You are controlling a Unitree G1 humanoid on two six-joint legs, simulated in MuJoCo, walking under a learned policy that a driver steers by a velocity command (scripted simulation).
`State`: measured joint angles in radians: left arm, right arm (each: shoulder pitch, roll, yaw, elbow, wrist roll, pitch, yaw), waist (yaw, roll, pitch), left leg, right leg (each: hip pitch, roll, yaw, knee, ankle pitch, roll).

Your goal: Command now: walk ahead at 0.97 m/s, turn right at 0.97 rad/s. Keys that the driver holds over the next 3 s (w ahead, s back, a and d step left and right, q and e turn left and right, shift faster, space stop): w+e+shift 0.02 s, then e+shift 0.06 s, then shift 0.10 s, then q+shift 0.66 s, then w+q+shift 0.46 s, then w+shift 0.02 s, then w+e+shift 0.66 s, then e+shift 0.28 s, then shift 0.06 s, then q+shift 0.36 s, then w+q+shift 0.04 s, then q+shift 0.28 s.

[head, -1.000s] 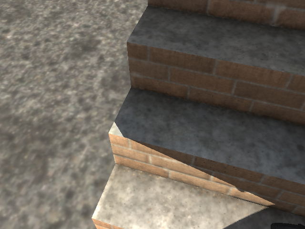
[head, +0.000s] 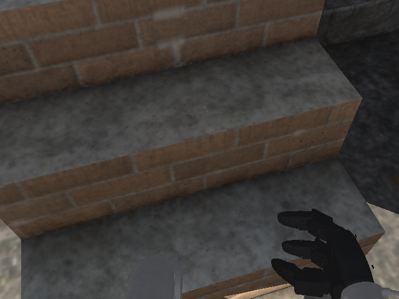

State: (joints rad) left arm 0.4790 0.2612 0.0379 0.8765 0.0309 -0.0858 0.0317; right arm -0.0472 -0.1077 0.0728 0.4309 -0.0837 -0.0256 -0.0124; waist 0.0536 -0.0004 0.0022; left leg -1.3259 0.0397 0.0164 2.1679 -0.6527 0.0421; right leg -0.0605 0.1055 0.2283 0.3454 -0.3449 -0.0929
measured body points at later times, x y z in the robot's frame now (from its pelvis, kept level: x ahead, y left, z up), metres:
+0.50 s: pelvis +0.15 -0.05 +0.18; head +0.19 -0.04 +0.63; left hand +0.38 +0.12 +0.09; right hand +0.15 -0.29 +0.04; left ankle +0.18 +0.14 -0.52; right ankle +0.26 -0.18 -0.50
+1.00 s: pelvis +0.16 -0.07 +0.20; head +0.17 -0.07 +0.65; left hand +0.29 +0.23 +0.16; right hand +0.38 -0.29 +0.10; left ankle +0.13 +0.02 -0.53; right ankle +0.25 -0.18 -0.52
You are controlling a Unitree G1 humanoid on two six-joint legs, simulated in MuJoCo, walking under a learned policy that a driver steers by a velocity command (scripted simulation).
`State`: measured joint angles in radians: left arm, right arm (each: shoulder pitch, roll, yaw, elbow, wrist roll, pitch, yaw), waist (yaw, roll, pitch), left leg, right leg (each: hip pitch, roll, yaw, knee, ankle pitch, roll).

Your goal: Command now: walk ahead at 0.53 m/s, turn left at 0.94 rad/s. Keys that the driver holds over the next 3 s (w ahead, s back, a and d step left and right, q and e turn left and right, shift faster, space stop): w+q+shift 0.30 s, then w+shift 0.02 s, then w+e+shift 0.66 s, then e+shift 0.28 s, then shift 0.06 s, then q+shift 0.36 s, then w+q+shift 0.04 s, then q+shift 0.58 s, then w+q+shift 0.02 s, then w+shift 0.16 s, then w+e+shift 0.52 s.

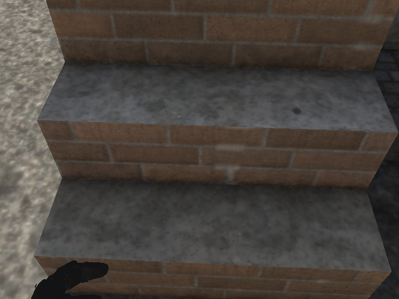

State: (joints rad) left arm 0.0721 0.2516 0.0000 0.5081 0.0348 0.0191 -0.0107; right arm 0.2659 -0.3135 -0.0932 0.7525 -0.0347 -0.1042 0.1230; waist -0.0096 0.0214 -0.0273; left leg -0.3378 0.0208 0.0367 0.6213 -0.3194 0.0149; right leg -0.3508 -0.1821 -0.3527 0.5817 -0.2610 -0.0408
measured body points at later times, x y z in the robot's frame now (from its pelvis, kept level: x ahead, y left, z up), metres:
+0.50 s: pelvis +0.10 -0.05 +0.02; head +0.15 -0.05 +0.47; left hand +0.33 +0.21 +0.03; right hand +0.27 -0.31 -0.10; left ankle +0.00 +0.10 -0.73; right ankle +0.21 -0.16 -0.48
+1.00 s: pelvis +0.28 -0.09 +0.24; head +0.30 -0.12 +0.69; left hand +0.18 +0.14 +0.12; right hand +0.60 -0.19 +0.22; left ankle +0.36 +0.06 -0.21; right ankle +0.23 -0.15 -0.51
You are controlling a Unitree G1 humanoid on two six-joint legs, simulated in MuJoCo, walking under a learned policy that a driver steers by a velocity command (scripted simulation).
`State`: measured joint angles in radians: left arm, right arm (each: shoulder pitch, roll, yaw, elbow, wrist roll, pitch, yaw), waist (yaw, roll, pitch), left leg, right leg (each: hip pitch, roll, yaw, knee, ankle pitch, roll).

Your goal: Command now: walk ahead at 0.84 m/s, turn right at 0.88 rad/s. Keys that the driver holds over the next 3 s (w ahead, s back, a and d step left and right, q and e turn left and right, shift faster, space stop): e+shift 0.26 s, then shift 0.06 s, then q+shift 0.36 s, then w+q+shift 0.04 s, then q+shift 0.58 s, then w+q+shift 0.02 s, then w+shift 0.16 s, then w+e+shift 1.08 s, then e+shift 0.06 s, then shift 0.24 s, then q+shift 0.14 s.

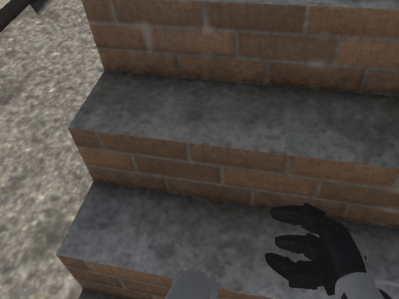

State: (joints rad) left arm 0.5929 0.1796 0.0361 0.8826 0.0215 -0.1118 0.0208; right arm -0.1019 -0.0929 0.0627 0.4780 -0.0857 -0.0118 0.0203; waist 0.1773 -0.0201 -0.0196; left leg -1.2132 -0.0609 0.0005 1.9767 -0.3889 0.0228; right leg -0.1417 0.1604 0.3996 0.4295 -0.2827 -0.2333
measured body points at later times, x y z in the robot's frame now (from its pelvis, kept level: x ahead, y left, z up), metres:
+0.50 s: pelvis +0.19 -0.04 +0.16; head +0.18 -0.08 +0.60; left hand +0.51 +0.03 +0.15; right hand +0.14 -0.30 +0.00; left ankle +0.21 +0.15 -0.53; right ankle +0.23 -0.18 -0.54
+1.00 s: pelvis +0.25 +0.01 +0.20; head +0.25 +0.00 +0.65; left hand +0.45 +0.31 +0.18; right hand +0.33 -0.25 +0.07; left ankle +0.22 +0.11 -0.54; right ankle +0.16 -0.13 -0.35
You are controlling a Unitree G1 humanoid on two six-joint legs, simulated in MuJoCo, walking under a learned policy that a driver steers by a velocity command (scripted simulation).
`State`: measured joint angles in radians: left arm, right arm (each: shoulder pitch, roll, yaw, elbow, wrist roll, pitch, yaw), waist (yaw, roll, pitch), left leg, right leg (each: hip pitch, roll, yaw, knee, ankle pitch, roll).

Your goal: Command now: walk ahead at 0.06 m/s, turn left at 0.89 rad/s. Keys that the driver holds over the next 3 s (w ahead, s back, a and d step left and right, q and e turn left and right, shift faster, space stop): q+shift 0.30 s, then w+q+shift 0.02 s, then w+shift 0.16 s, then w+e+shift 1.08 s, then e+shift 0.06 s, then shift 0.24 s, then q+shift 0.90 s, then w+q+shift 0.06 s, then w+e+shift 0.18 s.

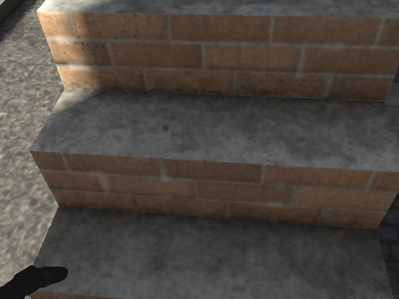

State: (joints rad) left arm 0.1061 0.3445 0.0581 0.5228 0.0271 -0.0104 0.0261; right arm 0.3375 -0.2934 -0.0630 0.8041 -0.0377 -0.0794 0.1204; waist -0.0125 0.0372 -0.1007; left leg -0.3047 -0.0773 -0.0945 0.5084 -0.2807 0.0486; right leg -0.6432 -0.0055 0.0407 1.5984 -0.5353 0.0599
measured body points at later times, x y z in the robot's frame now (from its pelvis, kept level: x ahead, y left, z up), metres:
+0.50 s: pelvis +0.00 -0.07 +0.03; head +0.03 +0.00 +0.48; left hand +0.18 +0.17 +0.00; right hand +0.30 -0.27 -0.01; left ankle -0.03 +0.07 -0.70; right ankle +0.06 -0.20 -0.53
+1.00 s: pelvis -0.01 -0.04 +0.01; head +0.01 +0.03 +0.45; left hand +0.19 +0.21 -0.09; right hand +0.12 -0.27 -0.08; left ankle -0.02 -0.07 -0.73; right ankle +0.10 -0.15 -0.32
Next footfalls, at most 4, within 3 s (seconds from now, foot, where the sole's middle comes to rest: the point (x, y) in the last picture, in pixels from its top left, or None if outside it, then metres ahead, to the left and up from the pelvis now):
0.38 right None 0.10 -0.19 -0.56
0.66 left None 0.01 -0.05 -0.77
1.34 right None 0.15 -0.01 -0.56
1.66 left None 0.27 0.20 -0.56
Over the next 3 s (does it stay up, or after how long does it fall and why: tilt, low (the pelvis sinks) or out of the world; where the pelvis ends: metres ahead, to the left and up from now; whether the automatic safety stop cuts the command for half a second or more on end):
stays up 0.17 0.23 0.06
